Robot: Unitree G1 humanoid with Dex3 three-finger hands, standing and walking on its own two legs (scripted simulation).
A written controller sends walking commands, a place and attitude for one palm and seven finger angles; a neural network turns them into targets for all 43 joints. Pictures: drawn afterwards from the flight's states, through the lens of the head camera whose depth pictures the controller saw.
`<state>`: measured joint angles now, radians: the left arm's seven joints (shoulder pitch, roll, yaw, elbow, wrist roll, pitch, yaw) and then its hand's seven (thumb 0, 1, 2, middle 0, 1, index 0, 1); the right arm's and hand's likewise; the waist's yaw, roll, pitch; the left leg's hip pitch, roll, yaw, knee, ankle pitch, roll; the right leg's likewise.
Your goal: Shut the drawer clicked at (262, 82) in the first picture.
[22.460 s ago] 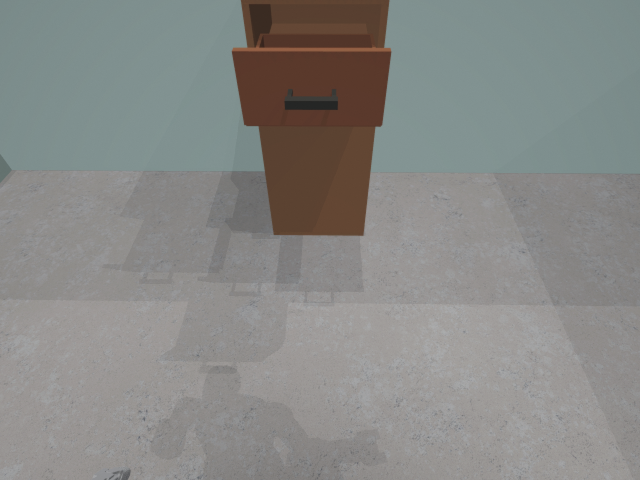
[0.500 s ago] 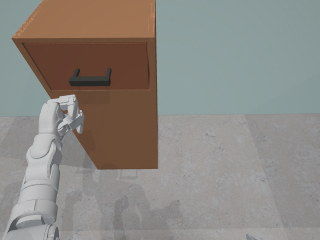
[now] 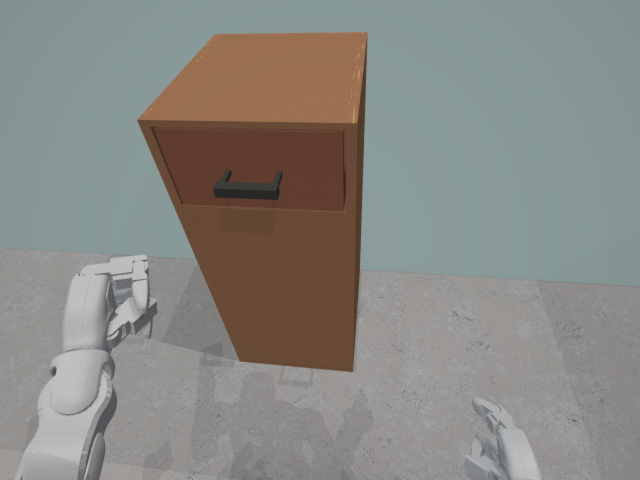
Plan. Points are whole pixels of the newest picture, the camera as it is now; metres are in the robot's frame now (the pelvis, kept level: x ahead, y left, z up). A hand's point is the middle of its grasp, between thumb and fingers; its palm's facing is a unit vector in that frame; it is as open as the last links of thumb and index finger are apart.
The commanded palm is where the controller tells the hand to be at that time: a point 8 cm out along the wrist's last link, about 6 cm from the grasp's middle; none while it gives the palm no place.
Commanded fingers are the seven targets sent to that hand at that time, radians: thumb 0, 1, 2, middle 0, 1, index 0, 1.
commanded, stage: draw the hand back to the body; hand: left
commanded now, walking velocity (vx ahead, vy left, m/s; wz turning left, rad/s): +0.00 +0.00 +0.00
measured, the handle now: (249, 183) +0.60 +0.20 +0.04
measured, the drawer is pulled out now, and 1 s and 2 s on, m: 0.00 0.00 0.00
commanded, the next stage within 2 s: step back with the hand held close in 0.52 s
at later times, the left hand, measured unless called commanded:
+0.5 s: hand (67, 377) +0.16 +0.24 +0.16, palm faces +0.42 -0.81 -0.41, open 3.2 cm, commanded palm +0.12 +0.28 +0.18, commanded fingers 0.00 0.90 0.90 -1.40 -1.60 -1.40 -1.60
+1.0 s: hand (74, 374) +0.17 +0.25 +0.15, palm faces +0.26 -0.82 -0.51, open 3.2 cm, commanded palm +0.11 +0.29 +0.18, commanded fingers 0.00 0.90 0.90 -1.40 -1.60 -1.40 -1.60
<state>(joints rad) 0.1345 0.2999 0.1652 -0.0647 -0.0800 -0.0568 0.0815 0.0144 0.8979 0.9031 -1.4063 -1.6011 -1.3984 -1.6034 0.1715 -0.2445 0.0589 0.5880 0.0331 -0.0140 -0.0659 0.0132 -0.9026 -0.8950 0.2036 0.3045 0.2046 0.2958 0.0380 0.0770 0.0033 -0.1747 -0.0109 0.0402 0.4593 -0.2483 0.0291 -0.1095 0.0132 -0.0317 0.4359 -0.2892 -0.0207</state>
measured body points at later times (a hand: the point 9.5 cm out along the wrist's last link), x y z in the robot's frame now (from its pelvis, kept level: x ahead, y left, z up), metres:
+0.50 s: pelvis +0.00 +0.00 +0.00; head -0.03 -0.04 +0.45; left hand +0.14 +0.28 +0.19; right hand +0.19 -0.23 -0.08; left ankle +0.00 +0.10 -0.74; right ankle -0.03 -0.11 -0.74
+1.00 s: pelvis -0.02 +0.02 +0.00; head +0.01 +0.00 +0.45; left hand +0.15 +0.29 +0.17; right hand +0.15 -0.23 -0.09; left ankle +0.00 +0.10 -0.74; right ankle -0.03 -0.11 -0.74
